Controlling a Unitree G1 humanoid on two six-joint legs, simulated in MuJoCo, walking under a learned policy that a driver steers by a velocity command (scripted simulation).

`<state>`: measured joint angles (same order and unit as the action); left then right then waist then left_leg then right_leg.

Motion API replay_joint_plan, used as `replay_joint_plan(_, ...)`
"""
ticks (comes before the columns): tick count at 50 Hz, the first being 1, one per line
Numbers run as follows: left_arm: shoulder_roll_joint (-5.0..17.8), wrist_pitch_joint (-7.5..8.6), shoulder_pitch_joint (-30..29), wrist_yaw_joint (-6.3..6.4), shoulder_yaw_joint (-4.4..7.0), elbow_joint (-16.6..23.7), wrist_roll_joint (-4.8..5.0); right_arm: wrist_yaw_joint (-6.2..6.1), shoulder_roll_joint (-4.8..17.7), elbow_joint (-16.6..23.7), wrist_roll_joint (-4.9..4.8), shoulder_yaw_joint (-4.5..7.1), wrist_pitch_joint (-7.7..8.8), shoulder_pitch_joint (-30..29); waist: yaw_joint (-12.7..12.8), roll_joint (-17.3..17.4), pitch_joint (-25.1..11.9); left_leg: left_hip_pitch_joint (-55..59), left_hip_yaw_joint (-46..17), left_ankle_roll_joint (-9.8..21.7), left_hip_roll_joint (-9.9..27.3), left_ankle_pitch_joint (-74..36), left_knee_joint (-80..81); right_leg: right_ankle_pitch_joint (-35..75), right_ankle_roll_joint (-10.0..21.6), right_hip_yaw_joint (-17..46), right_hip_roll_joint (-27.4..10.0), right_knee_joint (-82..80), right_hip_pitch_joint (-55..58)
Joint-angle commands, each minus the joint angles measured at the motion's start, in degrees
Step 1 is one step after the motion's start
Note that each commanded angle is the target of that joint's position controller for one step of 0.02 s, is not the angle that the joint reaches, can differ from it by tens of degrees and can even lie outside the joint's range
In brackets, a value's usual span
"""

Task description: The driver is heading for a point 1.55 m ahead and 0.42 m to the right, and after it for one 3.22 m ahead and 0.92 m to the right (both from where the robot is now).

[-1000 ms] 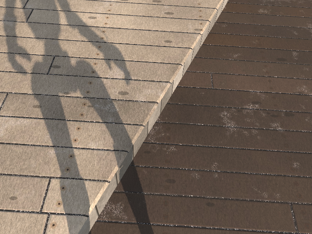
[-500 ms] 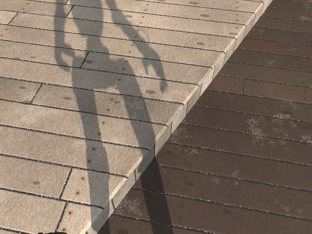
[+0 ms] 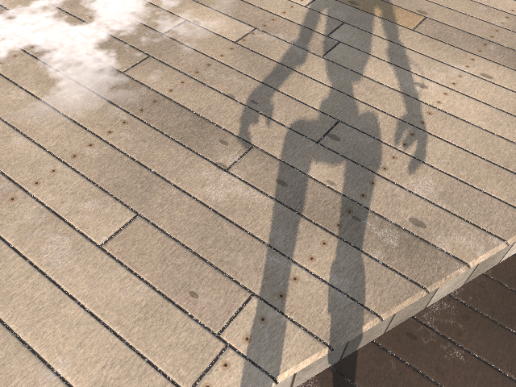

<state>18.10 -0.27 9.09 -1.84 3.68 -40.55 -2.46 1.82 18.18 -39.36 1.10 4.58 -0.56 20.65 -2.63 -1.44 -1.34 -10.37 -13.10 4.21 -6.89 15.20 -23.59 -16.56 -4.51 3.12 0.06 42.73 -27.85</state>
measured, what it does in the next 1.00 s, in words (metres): climbs, turning right: right foot, then left foot 0.13 m higher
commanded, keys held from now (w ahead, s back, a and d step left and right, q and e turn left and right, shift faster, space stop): w+shift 0.32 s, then w+e+shift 0.68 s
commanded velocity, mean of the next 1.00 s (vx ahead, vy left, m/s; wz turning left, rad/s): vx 0.92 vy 0.00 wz -0.23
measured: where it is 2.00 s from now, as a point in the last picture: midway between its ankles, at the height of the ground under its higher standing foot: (309, 96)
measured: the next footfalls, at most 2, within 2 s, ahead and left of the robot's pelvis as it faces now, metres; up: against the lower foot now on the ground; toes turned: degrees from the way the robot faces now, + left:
right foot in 0.10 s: +0.13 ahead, -0.12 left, +0.00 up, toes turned +6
left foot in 0.58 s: +0.54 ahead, +0.18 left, +0.13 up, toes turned +6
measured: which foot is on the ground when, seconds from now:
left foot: down 0.00-0.10, up 0.12-0.56, down 0.58-1.00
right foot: up 0.00-0.08, down 0.10-0.56, up 0.58-1.00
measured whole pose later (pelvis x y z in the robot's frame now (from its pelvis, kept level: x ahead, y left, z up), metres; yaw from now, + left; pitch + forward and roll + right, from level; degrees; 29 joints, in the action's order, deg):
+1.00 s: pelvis +0.74 +0.08 +0.11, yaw -16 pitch +0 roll +0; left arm 14.6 0.7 0.2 -4.5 2.1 -36.8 0.0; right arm -2.3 11.3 -53.4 0.9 2.4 5.2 30.7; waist -1.8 -2.5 1.8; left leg 13.0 20.5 -2.4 0.4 20.4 -23.6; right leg 2.9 10.1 -12.9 4.1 42.3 -36.6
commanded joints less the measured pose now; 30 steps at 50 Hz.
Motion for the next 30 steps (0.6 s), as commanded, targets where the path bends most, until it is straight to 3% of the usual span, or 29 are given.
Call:
replay_joint_plan(1,3.88,2.48,-8.09,0.61,0.16,6.43,1.03,-0.02,10.63,4.73,-0.09,2.79,1.69,-5.05,0.34,9.35,3.29,-4.46,-16.90,8.92,11.88,13.95,8.65,0.01,1.09,-0.64,1.34,-8.06,2.41)
replay_joint_plan(3,4.14,3.32,-1.42,1.63,0.31,4.63,1.53,0.02,9.01,4.97,-0.29,2.04,2.31,-7.46,4.02,8.20,2.00,-11.23,-16.67,7.22,11.07,11.56,6.30,5.21,2.98,-2.07,1.06,-13.64,16.67)
replay_joint_plan(4,5.13,3.99,4.00,2.36,0.73,3.07,1.00,-0.16,7.26,4.49,-0.22,1.35,2.73,-7.17,6.67,5.38,0.80,-15.37,-14.87,5.89,9.08,10.13,1.41,4.57,3.87,-2.38,0.78,-16.13,25.58)
replay_joint_plan(5,8.16,4.82,11.09,3.12,1.52,1.88,-0.17,-0.30,3.97,4.85,-0.57,0.09,3.71,-7.94,10.42,-1.39,-2.04,-21.19,-9.43,3.82,5.16,6.97,-10.88,-2.74,5.39,4.78,-5.67,-19.96,35.32)
replay_joint_plan(6,15.75,4.89,15.04,3.28,3.13,1.84,-1.78,-0.47,-0.22,7.78,-2.21,-1.30,4.40,-8.48,10.76,-17.20,-5.37,-31.46,1.55,0.74,-3.66,12.56,-28.87,-27.57,9.48,32.27,-19.60,-32.59,40.81)
replay_joint_plan(7,13.88,4.62,11.38,2.47,3.24,1.58,-1.74,-1.41,2.66,6.70,-1.08,-1.35,3.83,-7.22,7.23,-10.93,-1.71,-35.77,2.53,0.91,0.76,10.19,-39.22,-31.45,11.79,42.27,-23.24,-33.72,34.84)
replay_joint_plan(8,9.26,4.51,9.18,1.92,2.10,2.34,-1.01,-1.19,4.18,5.17,0.07,-1.10,3.51,-7.54,5.85,-3.63,1.30,-36.30,2.54,1.03,2.90,5.64,-43.06,-29.64,12.04,36.73,-21.22,-31.95,31.39)
replay_joint_plan(9,6.47,4.77,8.50,1.66,1.31,2.24,-0.53,-0.34,4.61,4.18,0.98,-1.12,3.48,-7.84,5.20,-0.78,2.01,-35.68,2.93,0.69,4.28,2.15,-43.42,-24.24,11.55,28.86,-17.96,-31.01,29.60)
replay_joint_plan(11,4.91,5.71,10.53,1.96,0.42,0.51,-0.45,1.01,3.82,4.38,1.90,-1.45,3.48,-10.20,5.58,-3.56,2.49,-35.60,3.90,-0.02,5.19,-1.01,-44.26,-15.54,11.36,19.65,-13.78,-32.71,28.39)
replay_joint_plan(15,3.70,7.28,16.20,1.43,-0.10,-2.99,0.34,1.37,1.94,5.74,1.87,-2.37,3.37,-15.07,5.94,-3.87,4.25,-42.26,5.16,-0.90,4.41,-4.20,-48.61,5.64,12.67,10.47,-11.99,-32.13,30.57)
replay_joint_plan(17,3.65,7.80,21.68,1.48,-0.30,-5.71,0.20,0.88,-0.25,8.12,2.67,-3.13,3.20,-19.56,6.77,-6.28,3.57,-50.92,8.10,-0.97,4.48,1.32,-62.61,13.24,16.42,10.68,-13.66,-31.37,34.21)
replay_joint_plan(18,3.69,7.90,23.93,1.60,-0.34,-7.19,0.17,0.29,-1.16,9.92,2.92,-3.42,3.08,-22.56,6.24,-6.78,4.17,-60.88,9.74,-0.33,5.64,6.77,-75.77,14.61,19.65,14.38,-15.95,-30.39,37.76)
replay_joint_plan(19,3.56,7.97,24.72,1.83,-0.36,-8.00,0.30,-0.32,-1.54,12.32,2.72,-3.88,3.02,-25.95,4.99,-4.88,5.70,-69.97,10.25,0.16,8.50,11.79,-83.05,10.61,20.94,16.12,-17.86,-31.13,39.68)
replay_joint_plan(20,3.04,8.12,26.47,2.12,-0.63,-9.04,-0.24,-1.16,-3.41,15.16,2.40,-4.81,3.12,-31.91,6.04,-4.33,8.72,-79.94,11.53,0.70,9.69,19.32,-91.36,7.73,21.24,17.57,-18.83,-31.70,40.73)
replay_joint_plan(22,0.60,8.13,30.08,2.93,-1.19,-12.22,-0.45,-1.54,-6.81,21.02,1.84,-7.15,4.05,-42.60,6.85,-1.81,13.17,-85.63,10.96,2.47,12.01,27.31,-90.14,7.65,17.37,14.78,-16.25,-34.53,36.99)
replay_joint_plan(23,0.94,7.58,30.19,3.29,-1.23,-13.12,-0.15,-1.03,-6.98,23.19,0.84,-8.13,4.41,-44.60,6.35,-0.77,13.49,-79.07,14.05,2.32,12.92,26.36,-79.01,6.47,15.36,11.07,-13.41,-39.35,31.39)
replay_joint_plan(24,0.88,6.37,28.07,3.91,-1.17,-12.50,0.88,0.37,-7.40,23.77,0.82,-9.07,4.05,-43.40,5.51,1.51,11.73,-57.96,18.17,2.02,12.99,18.78,-63.68,14.81,15.93,6.90,-11.18,-47.74,19.10)
replay_joint_plan(25,0.46,5.89,22.02,3.74,-1.59,-11.70,2.38,1.11,-8.64,21.88,1.08,-9.32,3.39,-38.35,2.61,1.96,7.34,-33.63,20.30,2.78,10.56,7.30,-52.70,31.52,14.67,1.14,-7.81,-48.91,8.64)
replay_joint_plan(26,4.95,6.29,20.50,2.84,-1.24,-9.56,3.72,1.15,-7.42,19.24,0.19,-8.33,3.36,-30.09,-0.37,-1.52,0.48,-13.06,24.49,2.91,5.92,4.63,-51.68,63.41,16.05,0.12,-9.67,-44.05,2.27)
replay_joint_plan(27,10.48,7.21,20.15,1.86,0.20,-10.04,3.65,0.02,-3.80,14.21,0.18,-6.16,2.66,-15.24,-6.59,-6.74,-8.89,0.75,22.60,3.03,2.42,10.12,-53.65,89.58,16.09,-0.67,-12.03,-30.81,6.80)
replay_joint_plan(28,16.40,8.01,17.50,1.24,2.59,-10.24,4.20,-1.57,0.17,10.90,-0.11,-3.58,2.21,-0.77,-15.22,-10.64,-15.34,9.48,16.16,3.28,1.95,12.59,-43.46,97.62,14.42,1.07,-12.70,-12.84,11.06)
replay_joint_plan(29,14.72,8.64,13.39,0.90,3.58,-9.30,3.44,-2.89,6.50,7.61,1.47,-0.44,2.42,8.57,-18.87,-4.34,-21.53,15.65,1.51,3.72,9.32,23.82,-32.96,76.55,11.19,3.41,-9.11,10.80,8.88)
replay_joint_plan(30,1.45,9.67,12.83,-0.47,1.25,-3.92,4.52,-2.68,14.02,4.11,2.41,1.50,4.04,13.41,-13.38,21.44,-25.43,20.71,-30.21,0.91,26.30,31.43,-9.84,4.89,9.56,7.43,3.60,36.47,-4.64)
